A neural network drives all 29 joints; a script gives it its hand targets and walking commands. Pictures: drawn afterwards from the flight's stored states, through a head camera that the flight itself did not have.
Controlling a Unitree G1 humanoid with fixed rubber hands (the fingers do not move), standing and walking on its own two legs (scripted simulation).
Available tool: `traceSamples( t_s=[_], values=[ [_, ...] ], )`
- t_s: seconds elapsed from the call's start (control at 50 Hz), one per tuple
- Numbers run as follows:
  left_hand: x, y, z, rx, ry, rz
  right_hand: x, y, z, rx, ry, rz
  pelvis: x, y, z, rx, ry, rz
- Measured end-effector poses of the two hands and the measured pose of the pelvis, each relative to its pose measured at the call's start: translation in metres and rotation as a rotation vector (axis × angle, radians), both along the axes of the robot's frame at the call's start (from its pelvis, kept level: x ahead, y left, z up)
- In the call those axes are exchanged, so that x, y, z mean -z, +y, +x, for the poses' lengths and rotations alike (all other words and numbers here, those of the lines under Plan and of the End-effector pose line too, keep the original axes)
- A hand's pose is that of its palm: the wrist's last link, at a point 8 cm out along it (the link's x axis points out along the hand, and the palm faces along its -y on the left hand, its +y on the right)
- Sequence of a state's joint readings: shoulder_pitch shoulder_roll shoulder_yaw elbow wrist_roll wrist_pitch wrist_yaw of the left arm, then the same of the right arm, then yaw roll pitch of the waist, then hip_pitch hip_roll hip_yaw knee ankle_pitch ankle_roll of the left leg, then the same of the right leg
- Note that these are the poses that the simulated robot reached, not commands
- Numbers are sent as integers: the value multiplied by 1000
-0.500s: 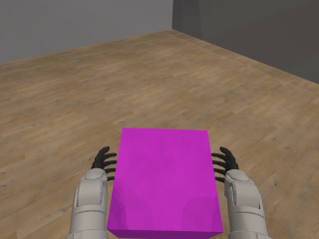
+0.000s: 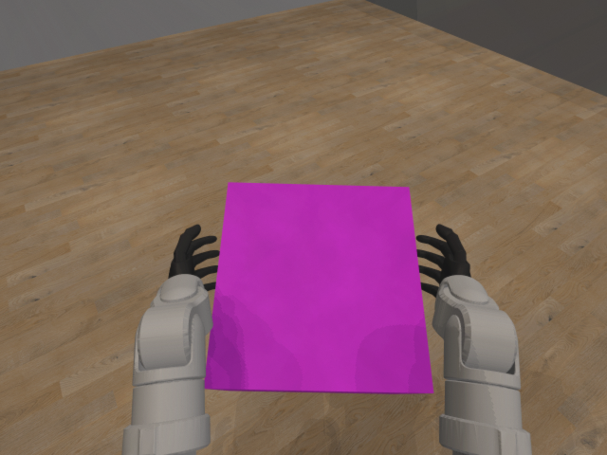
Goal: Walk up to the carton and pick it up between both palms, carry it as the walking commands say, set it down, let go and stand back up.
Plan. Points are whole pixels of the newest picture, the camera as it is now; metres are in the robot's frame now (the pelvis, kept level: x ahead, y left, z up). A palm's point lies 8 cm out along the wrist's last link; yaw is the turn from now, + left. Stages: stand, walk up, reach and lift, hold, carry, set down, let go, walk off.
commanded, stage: carry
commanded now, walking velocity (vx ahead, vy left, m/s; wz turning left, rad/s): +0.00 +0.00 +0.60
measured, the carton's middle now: (315, 294) +0.35 -0.01 +0.01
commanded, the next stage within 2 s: none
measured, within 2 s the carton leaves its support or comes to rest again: neither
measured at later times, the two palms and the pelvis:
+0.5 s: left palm (115, 292) +0.27 +0.21 +0.13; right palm (404, 250) +0.33 -0.11 +0.14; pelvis -0.03 -0.01 +0.01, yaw +8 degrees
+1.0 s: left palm (145, 300) +0.26 +0.18 +0.13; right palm (441, 266) +0.30 -0.15 +0.14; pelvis -0.03 -0.02 +0.02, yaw +7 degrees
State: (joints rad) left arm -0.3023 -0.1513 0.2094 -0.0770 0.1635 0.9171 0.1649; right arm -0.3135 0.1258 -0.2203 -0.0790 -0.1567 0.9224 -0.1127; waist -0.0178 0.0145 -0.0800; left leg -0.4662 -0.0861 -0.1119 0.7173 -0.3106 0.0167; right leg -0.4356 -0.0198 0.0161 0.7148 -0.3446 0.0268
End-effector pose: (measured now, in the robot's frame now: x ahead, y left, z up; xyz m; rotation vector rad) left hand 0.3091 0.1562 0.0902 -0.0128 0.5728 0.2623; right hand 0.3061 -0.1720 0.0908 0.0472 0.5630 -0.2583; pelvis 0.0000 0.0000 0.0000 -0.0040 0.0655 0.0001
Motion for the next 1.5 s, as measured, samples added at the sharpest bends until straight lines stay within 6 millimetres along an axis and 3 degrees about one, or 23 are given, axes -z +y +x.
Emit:
traceSamples(
  t_s=[0.2,0.34,0.46,0.64,0.88,1.5],
  values=[
    [-26,25,-22,-122,9,-45,-22,27,6,-29,12,46,-2,-3,-11,-76,28,-35],
    [-32,47,-29,-174,33,-38,-40,51,22,-77,32,4,-2,3,-17,-134,21,2],
    [-40,60,-36,-201,66,-43,-44,65,20,-107,68,-3,-12,-3,-23,-140,27,-6],
    [-45,46,-48,-205,62,-24,-44,51,9,-105,63,11,-14,-11,-29,-146,0,-4],
    [-42,26,-48,-156,74,-29,-45,30,-4,-83,71,10,-15,-15,-31,-125,-12,0],
    [-28,18,-58,-155,79,-30,-30,21,-15,-84,73,25,-16,-21,-22,-116,-13,3]
  ],
)
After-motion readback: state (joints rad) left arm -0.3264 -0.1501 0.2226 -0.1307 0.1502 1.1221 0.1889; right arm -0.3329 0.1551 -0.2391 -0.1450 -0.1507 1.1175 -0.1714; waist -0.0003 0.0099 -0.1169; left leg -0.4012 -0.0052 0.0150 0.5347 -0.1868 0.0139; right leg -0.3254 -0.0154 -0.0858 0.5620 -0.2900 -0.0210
